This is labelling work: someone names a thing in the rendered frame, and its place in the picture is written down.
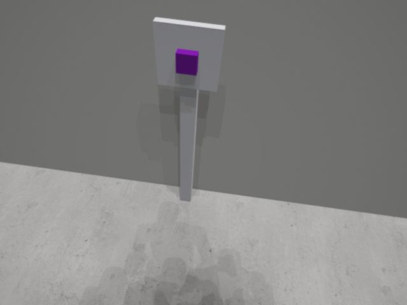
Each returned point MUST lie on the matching panel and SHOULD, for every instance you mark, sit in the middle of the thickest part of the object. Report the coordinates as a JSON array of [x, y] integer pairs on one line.
[[207, 39]]

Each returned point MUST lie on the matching button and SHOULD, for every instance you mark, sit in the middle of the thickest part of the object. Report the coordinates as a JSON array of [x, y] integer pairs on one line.
[[186, 62]]

